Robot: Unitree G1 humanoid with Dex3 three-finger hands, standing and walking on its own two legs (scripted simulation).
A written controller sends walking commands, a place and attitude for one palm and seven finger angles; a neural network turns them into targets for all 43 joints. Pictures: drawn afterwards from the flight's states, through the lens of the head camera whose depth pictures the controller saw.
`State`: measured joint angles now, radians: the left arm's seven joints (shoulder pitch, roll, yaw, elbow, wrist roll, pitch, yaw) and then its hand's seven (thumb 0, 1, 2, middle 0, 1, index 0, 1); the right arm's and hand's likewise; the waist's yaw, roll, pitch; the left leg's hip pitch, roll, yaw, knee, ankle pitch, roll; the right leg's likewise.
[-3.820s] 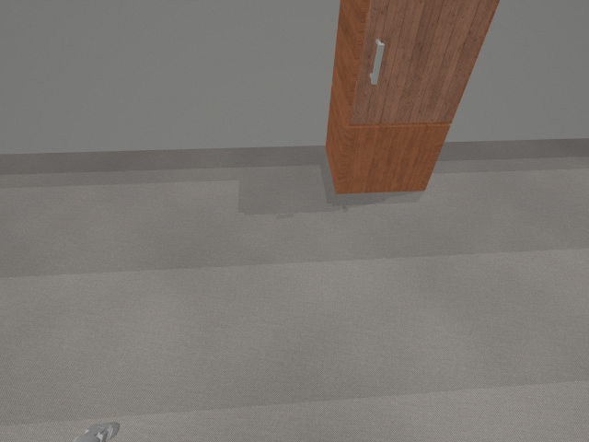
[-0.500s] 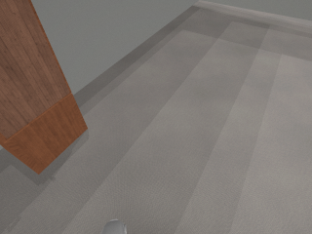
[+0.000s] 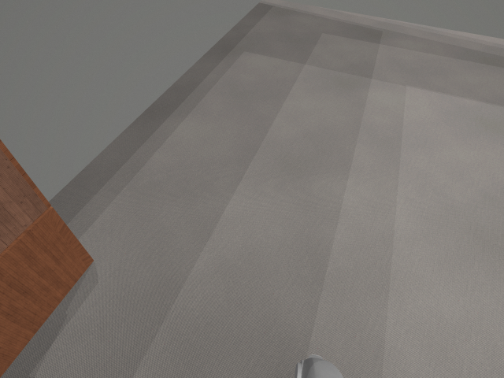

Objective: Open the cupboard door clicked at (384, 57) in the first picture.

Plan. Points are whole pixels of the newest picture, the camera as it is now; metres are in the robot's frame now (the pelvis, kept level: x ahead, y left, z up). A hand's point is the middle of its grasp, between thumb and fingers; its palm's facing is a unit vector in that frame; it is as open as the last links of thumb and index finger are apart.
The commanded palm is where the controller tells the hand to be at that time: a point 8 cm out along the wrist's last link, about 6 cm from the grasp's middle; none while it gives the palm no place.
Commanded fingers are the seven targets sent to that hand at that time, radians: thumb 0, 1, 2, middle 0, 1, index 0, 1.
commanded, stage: walk to a spot facing it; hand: left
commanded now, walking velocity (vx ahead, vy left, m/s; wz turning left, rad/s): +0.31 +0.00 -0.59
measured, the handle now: out of the picture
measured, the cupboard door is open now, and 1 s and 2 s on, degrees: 0 0 0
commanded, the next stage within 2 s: turn to face it in 0.16 s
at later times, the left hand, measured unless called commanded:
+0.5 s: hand (201, 309) +0.27 +0.12 -0.16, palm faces -0.08 -0.97 -0.22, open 7.3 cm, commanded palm none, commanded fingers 0.00 0.90 0.90 -0.20 -0.30 -0.20 -0.30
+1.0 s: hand (185, 286) +0.32 +0.16 -0.16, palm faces +0.19 -0.95 -0.27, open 7.4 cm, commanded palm none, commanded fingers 0.00 0.90 0.90 -0.20 -0.30 -0.20 -0.30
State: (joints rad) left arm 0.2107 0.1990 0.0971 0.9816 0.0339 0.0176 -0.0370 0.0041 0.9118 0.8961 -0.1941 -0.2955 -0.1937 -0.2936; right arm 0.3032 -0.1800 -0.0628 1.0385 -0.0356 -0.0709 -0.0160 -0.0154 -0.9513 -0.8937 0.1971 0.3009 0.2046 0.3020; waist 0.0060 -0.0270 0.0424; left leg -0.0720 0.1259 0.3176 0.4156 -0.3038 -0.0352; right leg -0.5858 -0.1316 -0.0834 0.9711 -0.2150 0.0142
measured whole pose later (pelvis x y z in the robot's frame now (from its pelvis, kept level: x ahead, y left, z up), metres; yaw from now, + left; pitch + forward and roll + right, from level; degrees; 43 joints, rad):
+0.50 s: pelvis +0.19 -0.06 +0.00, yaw -6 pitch -1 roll -1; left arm 0.22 0.16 0.04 1.03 0.02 -0.04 0.01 0.01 0.93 0.90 -0.20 -0.30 -0.20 -0.29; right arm 0.21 -0.17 -0.04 1.00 -0.02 0.00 0.00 0.00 -0.92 -0.89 0.19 0.30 0.20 0.30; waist -0.02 0.03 0.03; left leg -0.49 0.12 0.07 0.84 -0.26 -0.06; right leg -0.17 0.01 -0.16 0.44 -0.25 -0.06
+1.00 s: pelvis +0.25 -0.06 +0.00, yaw +9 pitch +1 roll -1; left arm 0.14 0.23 0.09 0.93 0.01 0.04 0.02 0.00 0.91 0.90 -0.20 -0.30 -0.20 -0.29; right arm 0.22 -0.19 -0.06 0.96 -0.03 0.03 0.01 0.00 -0.91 -0.89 0.20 0.30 0.21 0.30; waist -0.04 0.02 0.07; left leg -0.35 -0.01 -0.03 0.49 -0.17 0.02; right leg -0.40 -0.06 -0.01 0.84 -0.44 0.08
